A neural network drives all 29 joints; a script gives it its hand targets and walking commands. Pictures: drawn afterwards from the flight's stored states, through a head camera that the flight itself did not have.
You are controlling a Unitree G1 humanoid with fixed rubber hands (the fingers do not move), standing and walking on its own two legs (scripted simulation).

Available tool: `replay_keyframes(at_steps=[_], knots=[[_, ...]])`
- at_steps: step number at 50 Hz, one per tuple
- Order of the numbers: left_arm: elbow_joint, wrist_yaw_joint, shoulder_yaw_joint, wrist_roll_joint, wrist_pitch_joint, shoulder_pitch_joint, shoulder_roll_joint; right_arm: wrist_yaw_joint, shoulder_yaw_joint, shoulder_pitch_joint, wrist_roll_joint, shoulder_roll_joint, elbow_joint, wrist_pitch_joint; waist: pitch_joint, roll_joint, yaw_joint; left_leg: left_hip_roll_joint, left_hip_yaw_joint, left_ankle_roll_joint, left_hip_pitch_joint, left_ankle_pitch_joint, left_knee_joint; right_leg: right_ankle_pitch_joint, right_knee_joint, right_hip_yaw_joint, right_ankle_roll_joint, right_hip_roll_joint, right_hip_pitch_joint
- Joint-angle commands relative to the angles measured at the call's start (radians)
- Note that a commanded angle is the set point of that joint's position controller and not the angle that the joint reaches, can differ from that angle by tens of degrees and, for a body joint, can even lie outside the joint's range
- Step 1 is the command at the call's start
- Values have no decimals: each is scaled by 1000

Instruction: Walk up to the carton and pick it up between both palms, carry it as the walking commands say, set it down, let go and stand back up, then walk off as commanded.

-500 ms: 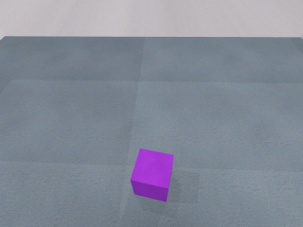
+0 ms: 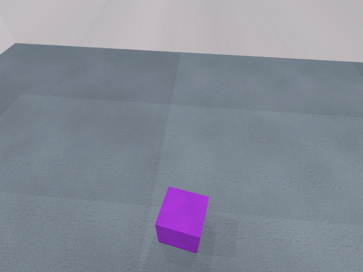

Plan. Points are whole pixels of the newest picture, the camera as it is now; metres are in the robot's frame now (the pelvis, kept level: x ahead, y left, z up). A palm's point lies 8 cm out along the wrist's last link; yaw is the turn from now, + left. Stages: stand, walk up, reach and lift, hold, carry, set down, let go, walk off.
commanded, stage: walk up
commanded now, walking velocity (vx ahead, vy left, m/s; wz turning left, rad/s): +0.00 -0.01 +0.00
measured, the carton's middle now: (182, 220) +0.49 +0.01 -0.65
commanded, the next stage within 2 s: stand in 1.94 s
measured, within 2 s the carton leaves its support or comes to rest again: neither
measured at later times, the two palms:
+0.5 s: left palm (37, 265) +0.17 +0.36 -0.13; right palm out of the picture -0.03 -0.11 -0.12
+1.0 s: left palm (89, 228) +0.26 +0.26 -0.14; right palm out of the picture +0.03 -0.17 -0.16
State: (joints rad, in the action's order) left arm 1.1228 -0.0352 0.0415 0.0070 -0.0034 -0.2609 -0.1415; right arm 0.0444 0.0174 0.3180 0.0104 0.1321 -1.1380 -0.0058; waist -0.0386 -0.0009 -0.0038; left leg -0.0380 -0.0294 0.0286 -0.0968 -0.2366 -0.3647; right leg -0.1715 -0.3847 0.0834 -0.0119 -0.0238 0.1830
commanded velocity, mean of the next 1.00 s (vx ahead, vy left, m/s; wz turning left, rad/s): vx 0.09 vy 0.06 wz -0.21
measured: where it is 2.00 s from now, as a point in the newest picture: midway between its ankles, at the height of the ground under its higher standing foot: outside the picture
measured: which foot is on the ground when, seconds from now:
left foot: down 0.00-0.02, up 0.04-0.30, down 0.32-0.90, up 0.92-1.00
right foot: down 0.00-0.32, up 0.34-0.88, down 0.90-1.00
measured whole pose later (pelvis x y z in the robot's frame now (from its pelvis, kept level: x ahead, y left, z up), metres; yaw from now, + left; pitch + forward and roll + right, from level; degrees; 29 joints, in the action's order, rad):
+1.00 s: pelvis +0.10 +0.06 -0.01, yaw -13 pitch +0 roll -1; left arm 0.96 -0.02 0.04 0.01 0.00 -0.09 -0.18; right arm 0.04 0.05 0.31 0.00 0.19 -1.01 0.02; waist -0.11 -0.06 -0.04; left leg -0.08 -0.05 0.02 -0.24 -0.56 -0.82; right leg -0.22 -0.52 0.10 -0.03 -0.01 0.30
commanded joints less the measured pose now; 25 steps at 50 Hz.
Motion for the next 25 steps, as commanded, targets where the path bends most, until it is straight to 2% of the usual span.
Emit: replay_keyframes(at_steps=[1, 2, 3, 4, 5, 6, 7, 8, 9, 11, 12, 13, 14, 15, 16, 17, 18, 19, 20, 21, 22, 23, 24, 25], knots=[[-35, -8, 35, 9, 1, -76, -172, 2, 17, 47, 31, 113, 51, -2, -55, 10, 13, -80, -25, -21, -139, 24, -30, 2, 24, -105, -22, -113, 11], [-4, -23, 53, 32, 11, -248, -261, -17, 66, 2, 44, 170, 78, 31, -54, -77, 73, 11, -117, 22, -334, -171, -282, -213, 127, -466, -125, -325, -55], [-11, -39, 72, 36, 19, -290, -304, -22, 54, -43, 59, 140, 132, 49, -58, 48, 108, -10, -3, 40, -523, -263, -533, -260, 217, -681, -196, -459, -78], [-33, -51, 71, 29, 23, -241, -290, -27, 55, -19, 62, 122, 138, 52, -55, 51, 82, -39, 59, 48, -547, -207, -658, -271, 218, -662, -195, -456, -37], [-53, -51, 69, 23, 23, -177, -259, -32, 58, -16, 62, 118, 155, 49, -48, 79, 56, -60, 69, 53, -532, -141, -684, -301, 211, -579, -170, -407, 19], [-71, -43, 65, 19, 18, -129, -229, -36, 62, -10, 56, 120, 164, 41, -30, 120, 32, -67, 61, 50, -479, -114, -658, -295, 195, -483, -133, -349, 70], [-68, -30, 65, 20, 15, -121, -217, -50, 52, 19, 53, 104, 166, 31, 20, 200, 16, -51, 19, 45, -413, -121, -624, -378, 220, -425, -115, -305, 104], [-68, -16, 66, 24, 11, -108, -219, -65, 44, 16, 48, 91, 175, 24, 31, 262, 2, -35, -14, 47, -353, -152, -565, -440, 246, -390, -111, -278, 155], [-75, -6, 68, 29, 8, -97, -226, -71, 38, -1, 41, 86, 187, 21, 22, 276, -3, -20, -42, 50, -299, -168, -478, -438, 262, -358, -108, -260, 190], [-81, 4, 70, 36, 9, -76, -245, -69, 27, 14, 29, 79, 194, 18, 5, 250, -18, 8, -97, 51, -171, -190, -293, -371, 240, -292, -99, -217, 229], [-81, 8, 74, 39, 12, -83, -261, -64, 26, 36, 24, 85, 190, 17, 6, 235, -20, 25, -134, 52, -125, -183, -217, -362, 218, -281, -98, -205, 224], [-83, 10, 75, 38, 15, -84, -272, -58, 25, 77, 24, 90, 180, 15, 13, 210, -37, 40, -163, 51, -62, -114, -129, -380, 183, -272, -86, -191, 234], [-90, 10, 72, 38, 18, -83, -270, -51, 30, 134, 24, 103, 161, 12, 25, 179, -59, 47, -176, 41, 15, -73, -73, -405, 138, -269, -68, -171, 266], [-107, 10, 61, 44, 19, -81, -237, -43, 39, 202, 24, 134, 140, 5, 39, 105, -90, 23, -147, 22, 116, -61, -19, -443, 34, -244, -35, -128, 337], [-142, 11, 45, 47, 18, -42, -175, -35, 51, 290, 31, 198, 116, -6, 9, -92, -129, -138, 61, -18, 149, -199, 162, -453, -239, -154, 10, -34, 445], [-200, 14, 18, 51, 20, -14, -104, -29, 66, 261, 41, 285, 132, -17, -14, -265, -111, -375, 375, -86, 78, -466, 328, -392, -521, -58, 38, 33, 569], [-228, 15, 27, 43, 26, 17, -129, -33, 65, 186, 38, 279, 150, -20, -70, -211, -66, -423, 432, -124, -31, -581, 374, -350, -622, -108, 26, -53, 562], [-220, 28, 32, 41, 27, 2, -142, -36, 50, 110, 32, 244, 165, -23, -115, -142, -27, -362, 351, -115, -94, -523, 349, -269, -675, -120, 28, -65, 536], [-207, 40, 32, 43, 24, -19, -140, -37, 39, 59, 26, 205, 176, -33, -149, -93, -1, -299, 241, -108, -120, -402, 308, -179, -704, -109, 27, -67, 518], [-194, 49, 31, 42, 20, -39, -138, -32, 31, 47, 24, 170, 175, -45, -144, -74, 8, -253, 159, -99, -108, -270, 277, -90, -710, -91, 27, -65, 494], [-194, 53, 26, 41, 18, -39, -135, -27, 28, 69, 26, 156, 166, -57, -128, -82, 5, -228, 111, -91, -87, -151, 256, -29, -699, -83, 25, -62, 484], [-197, 48, 26, 39, 19, -35, -133, -17, 22, 73, 28, 145, 160, -59, -122, -81, 13, -209, 43, -75, -80, 153, 190, 2, -671, -76, 31, -50, 451], [-209, 39, 30, 27, 24, -38, -133, -5, 17, 57, 18, 153, 162, -51, -96, -111, 27, -209, -27, -74, -72, 682, 75, -58, -644, -71, 44, -21, 390], [-207, 33, 22, 18, 31, -26, -112, 1, 13, 107, 13, 146, 143, -57, -32, -125, 14, -218, -28, -72, 1, 919, 41, -90, -599, -62, 52, 6, 367]])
